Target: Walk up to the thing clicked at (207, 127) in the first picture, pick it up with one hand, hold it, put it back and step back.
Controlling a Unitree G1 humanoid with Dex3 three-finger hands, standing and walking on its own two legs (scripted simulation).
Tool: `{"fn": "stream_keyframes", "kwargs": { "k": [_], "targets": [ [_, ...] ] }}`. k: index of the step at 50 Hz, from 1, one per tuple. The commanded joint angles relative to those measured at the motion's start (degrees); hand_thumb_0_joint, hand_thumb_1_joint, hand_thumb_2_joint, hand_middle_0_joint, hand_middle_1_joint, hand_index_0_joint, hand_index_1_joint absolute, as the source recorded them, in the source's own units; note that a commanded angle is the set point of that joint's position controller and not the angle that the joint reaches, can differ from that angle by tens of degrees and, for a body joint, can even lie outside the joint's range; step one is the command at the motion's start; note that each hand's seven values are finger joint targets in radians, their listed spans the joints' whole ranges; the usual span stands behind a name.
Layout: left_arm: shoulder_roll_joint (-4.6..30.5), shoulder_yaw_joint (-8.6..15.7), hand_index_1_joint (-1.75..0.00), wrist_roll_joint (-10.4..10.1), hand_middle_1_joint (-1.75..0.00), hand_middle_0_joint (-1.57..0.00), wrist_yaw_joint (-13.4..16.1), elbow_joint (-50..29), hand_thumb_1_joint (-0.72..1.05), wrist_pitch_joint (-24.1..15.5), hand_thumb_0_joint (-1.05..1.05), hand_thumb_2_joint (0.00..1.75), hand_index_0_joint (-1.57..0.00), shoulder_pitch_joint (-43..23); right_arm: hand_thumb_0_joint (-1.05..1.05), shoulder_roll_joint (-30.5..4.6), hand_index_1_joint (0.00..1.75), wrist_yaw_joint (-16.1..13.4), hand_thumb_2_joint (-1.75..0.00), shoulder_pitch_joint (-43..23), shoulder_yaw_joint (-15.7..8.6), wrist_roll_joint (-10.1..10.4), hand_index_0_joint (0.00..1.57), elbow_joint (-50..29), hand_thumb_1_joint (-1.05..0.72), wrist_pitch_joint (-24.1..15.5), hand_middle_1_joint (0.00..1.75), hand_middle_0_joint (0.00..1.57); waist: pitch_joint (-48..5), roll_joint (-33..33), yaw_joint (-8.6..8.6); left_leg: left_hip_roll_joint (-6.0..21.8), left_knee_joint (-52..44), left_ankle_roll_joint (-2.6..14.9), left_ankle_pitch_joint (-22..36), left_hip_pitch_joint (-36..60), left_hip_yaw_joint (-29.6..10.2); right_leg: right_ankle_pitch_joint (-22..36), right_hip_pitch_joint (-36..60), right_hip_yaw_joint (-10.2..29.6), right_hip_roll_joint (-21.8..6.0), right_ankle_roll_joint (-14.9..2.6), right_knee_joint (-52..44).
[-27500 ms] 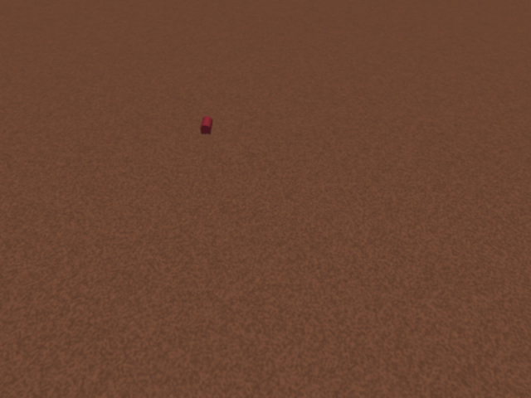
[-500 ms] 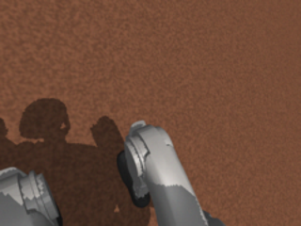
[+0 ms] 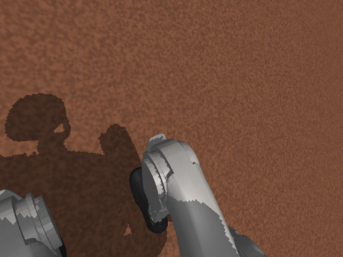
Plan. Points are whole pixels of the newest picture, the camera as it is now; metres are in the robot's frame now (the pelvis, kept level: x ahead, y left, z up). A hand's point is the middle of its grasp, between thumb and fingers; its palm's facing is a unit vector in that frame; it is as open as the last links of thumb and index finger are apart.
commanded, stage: rest palm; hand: left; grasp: from above
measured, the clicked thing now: out of the picture +0.50 +0.33 -0.28
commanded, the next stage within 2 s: close in 0.60 s
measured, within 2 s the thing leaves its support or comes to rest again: neither
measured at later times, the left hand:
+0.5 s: hand out of the picture +0.48 +0.32 -0.25, palm faces -0.45 -0.10 -0.89, open 13.3 cm
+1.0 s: hand out of the picture +0.48 +0.33 -0.26, palm faces -0.47 -0.13 -0.87, open 12.5 cm
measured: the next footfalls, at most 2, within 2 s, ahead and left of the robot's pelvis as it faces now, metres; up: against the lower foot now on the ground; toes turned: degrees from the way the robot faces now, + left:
none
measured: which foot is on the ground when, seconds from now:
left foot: down 0.00-1.00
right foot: down 0.00-1.00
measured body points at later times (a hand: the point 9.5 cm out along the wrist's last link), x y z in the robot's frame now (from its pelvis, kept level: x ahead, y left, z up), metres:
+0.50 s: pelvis -0.01 +0.00 +0.00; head +0.28 +0.13 +0.32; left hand +0.50 +0.32 -0.20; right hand +0.03 -0.24 -0.05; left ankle +0.05 +0.12 -0.28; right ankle +0.12 -0.14 -0.27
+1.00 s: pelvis +0.00 +0.00 +0.00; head +0.30 +0.13 +0.31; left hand +0.50 +0.33 -0.21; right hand +0.03 -0.25 -0.05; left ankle +0.05 +0.12 -0.28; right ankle +0.12 -0.14 -0.27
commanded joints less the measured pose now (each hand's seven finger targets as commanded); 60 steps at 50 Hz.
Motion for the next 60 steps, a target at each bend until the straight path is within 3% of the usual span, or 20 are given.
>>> {"fn": "stream_keyframes", "kwargs": {
  "k": [1,10,13,18,20,23,24,26,32,35,37,38,39,42,46,47,52,53,56,60],
  "targets": [
    [12.21,-0.62,-0.88,-0.75,-0.87,-0.21,2.04,-8.75,-0.38,-1.61,0.00,0.91,-0.20,-15.39,0.00,-18.67,0.30,-0.56,-0.90,13.19,-5.45,-0.24,0.20,1.53,-0.90,1.10,0.30,0.20,-40.20,32.64,-3.46,2.16,-14.00,0.05,21.27,32.94,5.84,17.72,22.50,-8.94,1.37,-5.91,-10.15],
    [9.81,-2.86,-0.89,1.16,-0.88,-0.19,5.23,-4.76,-0.39,-2.81,0.00,0.89,-0.18,-16.55,0.00,-18.38,0.30,0.38,-0.90,12.14,-4.75,-0.73,0.20,2.44,-0.90,0.61,0.30,0.20,-35.43,34.82,-4.41,2.93,-16.35,-1.12,20.00,34.86,3.41,15.54,16.38,-10.30,1.05,-5.62,-8.37],
    [10.20,-3.25,-0.89,2.08,-0.89,-0.19,6.82,-3.02,-0.39,-2.22,0.00,0.89,-0.18,-17.28,0.00,-18.84,0.30,0.39,-0.91,11.51,-4.79,-0.74,0.20,2.29,-0.90,0.04,0.30,0.20,-35.49,34.78,-4.42,2.61,-16.79,-0.62,17.26,33.19,3.81,15.28,16.81,-9.92,1.08,-5.34,-8.38],
    [10.29,-2.83,-0.90,2.05,-0.89,-0.19,8.35,-0.62,-0.39,-0.92,0.00,0.90,-0.18,-17.44,0.00,-18.71,0.30,0.94,-0.91,10.99,-4.21,-0.83,0.20,2.75,-0.90,-1.13,0.30,0.20,-35.18,34.23,-4.57,2.92,-16.85,-0.69,16.70,32.92,3.24,15.06,15.54,-9.75,0.85,-4.98,-8.05],
    [9.20,-4.09,-0.90,1.59,-0.90,-0.19,8.65,2.25,-0.39,-0.02,0.00,0.90,-0.18,-15.59,0.00,-18.71,0.30,0.95,-0.91,10.47,-4.15,-0.73,0.20,2.19,-0.91,-1.72,0.30,0.20,-33.94,31.61,-5.11,2.64,-16.61,-0.03,14.37,30.20,4.05,14.43,17.33,-9.54,1.49,-4.83,-8.77],
    [11.56,-2.65,-0.90,1.04,-0.90,-0.19,8.91,0.19,-0.39,0.51,0.00,0.90,-0.18,-17.23,0.00,-18.88,0.30,0.96,-0.91,10.54,-3.71,-0.78,0.20,2.63,-0.91,-2.48,0.30,0.20,-35.19,32.14,-4.57,2.61,-16.05,0.12,13.41,29.28,4.40,13.94,17.97,-9.10,1.29,-4.82,-9.22],
    [10.94,-3.25,-0.89,0.79,-0.88,-0.20,8.74,1.64,-0.39,0.89,0.00,0.89,-0.19,-16.15,0.00,-19.22,0.30,0.85,-0.91,10.63,-4.07,-0.64,0.20,2.31,-0.91,-2.79,0.30,0.20,-34.56,30.94,-4.80,2.50,-15.88,0.39,12.75,28.97,4.63,13.75,18.41,-8.71,1.32,-4.86,-9.45],
    [13.88,-1.08,-0.89,0.62,-0.87,-0.20,8.96,-2.44,-0.38,0.93,0.00,0.89,-0.19,-17.85,0.00,-19.68,0.30,0.88,-0.91,10.98,-3.78,-0.66,0.20,2.41,-0.91,-3.09,0.30,0.20,-38.34,32.84,-3.93,2.72,-15.38,0.05,15.33,30.89,4.60,15.42,19.64,-8.87,1.12,-5.04,-9.28],
    [13.20,0.08,-0.89,-0.32,-0.88,-0.19,7.37,-2.69,-0.39,1.48,0.00,0.89,-0.18,-16.20,0.00,-19.30,0.30,1.36,-0.91,11.52,-3.77,-0.63,0.20,2.79,-0.90,-3.35,0.30,0.20,-37.07,33.32,-4.25,2.94,-14.70,-0.33,16.55,30.79,4.26,15.12,18.13,-9.21,0.93,-5.25,-8.73],
    [12.52,-1.17,-0.89,-0.90,-0.87,-0.21,6.49,-0.20,-0.39,1.92,0.00,0.91,-0.19,-14.25,0.00,-19.56,0.30,1.10,-0.91,11.56,-4.01,-0.38,0.20,2.30,-0.91,-3.01,0.30,0.20,-35.71,30.32,-4.59,2.59,-14.66,0.31,14.62,27.86,5.08,14.57,20.92,-9.02,1.47,-5.14,-9.87],
    [13.90,-0.02,-0.87,-0.63,-0.87,-0.23,5.97,-4.42,-0.30,1.62,0.00,0.82,-0.23,-15.50,0.00,-20.04,0.30,1.04,-0.90,12.81,-4.23,-0.55,0.20,3.05,-0.89,-2.75,0.30,0.20,-38.09,33.07,-3.86,2.62,-14.41,-0.10,17.97,29.82,5.05,16.70,21.49,-9.07,1.13,-5.39,-9.54],
    [12.83,-0.66,-0.86,-0.87,-0.87,-0.24,5.38,-2.27,-0.29,1.89,0.00,0.81,-0.25,-13.95,0.00,-19.89,0.30,1.04,-0.90,12.55,-4.44,-0.43,0.20,2.86,-0.90,-2.78,0.30,0.20,-37.04,32.45,-3.71,2.61,-14.36,-0.12,17.87,30.37,5.01,16.17,20.61,-8.95,1.16,-5.53,-9.29],
    [14.35,0.30,-0.85,-1.00,-0.86,-0.25,5.13,-5.09,-0.27,1.54,0.00,0.80,-0.26,-14.99,0.00,-19.72,0.30,1.10,-0.90,13.12,-4.08,-0.44,0.20,3.58,-0.89,-2.47,0.30,0.20,-38.34,33.81,-3.80,2.92,-14.37,-0.40,19.85,31.46,4.84,17.46,21.18,-9.19,1.01,-5.43,-9.44],
    [12.03,-0.90,-0.83,-1.66,-0.85,-0.26,4.12,-3.70,-0.24,1.27,0.00,0.78,-0.28,-13.97,0.00,-19.76,0.30,1.00,-0.90,12.82,-3.80,-0.38,0.20,2.98,-0.89,-1.85,0.30,0.20,-36.04,31.82,-4.70,2.71,-13.67,-0.24,19.31,29.82,4.91,17.10,20.57,-9.42,0.91,-5.55,-9.71],
    [13.19,-1.07,-0.81,-1.85,-0.82,-0.30,3.51,-5.68,-0.20,0.22,0.00,0.75,-0.31,-14.43,0.00,-19.92,0.30,0.74,-0.90,13.05,-3.73,-0.45,0.20,3.05,-0.89,-1.41,0.30,0.20,-36.32,31.42,-4.25,2.63,-13.71,-0.11,19.52,30.09,5.22,17.18,22.10,-9.32,1.02,-5.44,-10.14],
    [14.21,-0.43,-0.79,-1.60,-0.80,-0.32,3.78,-7.14,-0.18,-0.14,0.00,0.75,-0.33,-14.93,0.00,-20.00,0.30,0.66,-0.90,13.07,-3.81,-0.66,0.20,2.90,-0.89,-1.09,0.30,0.20,-38.80,33.25,-3.94,2.81,-14.14,-0.43,21.01,32.16,4.93,18.12,23.33,-9.52,1.06,-5.60,-10.06],
    [13.76,-0.84,-0.76,-1.29,-0.78,-0.35,5.04,-8.71,-0.12,-1.56,0.00,0.70,-0.37,-16.69,0.00,-20.95,0.30,0.39,-0.90,12.56,-4.23,-0.92,0.20,2.74,-0.89,-0.82,0.30,0.20,-38.31,35.12,-4.18,2.98,-14.21,-0.85,21.87,34.49,4.48,18.08,21.05,-10.03,1.08,-5.86,-9.55],
    [12.52,-1.57,-0.74,-0.64,-0.76,-0.36,5.08,-5.93,-0.11,-1.35,0.00,0.68,-0.38,-14.99,0.00,-19.99,0.30,0.58,-0.90,12.46,-3.84,-1.01,0.20,2.91,-0.89,-0.95,0.30,0.20,-37.35,35.47,-4.27,3.19,-14.46,-0.96,22.18,35.63,4.13,17.73,20.07,-10.09,1.11,-5.89,-9.08],
    [13.58,-1.30,-0.73,-0.18,-0.75,-0.38,6.12,-5.39,-0.08,-1.55,0.00,0.67,-0.40,-15.14,0.00,-19.81,0.30,0.62,-0.90,11.22,-3.45,-0.95,0.20,2.23,-0.89,-0.94,0.30,0.20,-36.65,33.65,-4.03,3.07,-15.00,-0.74,19.40,33.40,3.96,16.23,19.83,-10.36,1.31,-5.70,-9.37],
    [12.25,-2.29,-0.70,0.37,-0.72,-0.41,7.22,-2.93,-0.04,-0.98,0.00,0.64,-0.43,-15.13,0.00,-19.79,0.30,0.69,-0.90,10.70,-3.80,-0.91,0.20,2.54,-0.89,-1.39,0.30,0.20,-35.43,33.14,-4.26,3.08,-15.56,-0.52,17.31,32.24,3.97,15.47,18.88,-10.20,1.46,-5.41,-9.23]
  ]
}}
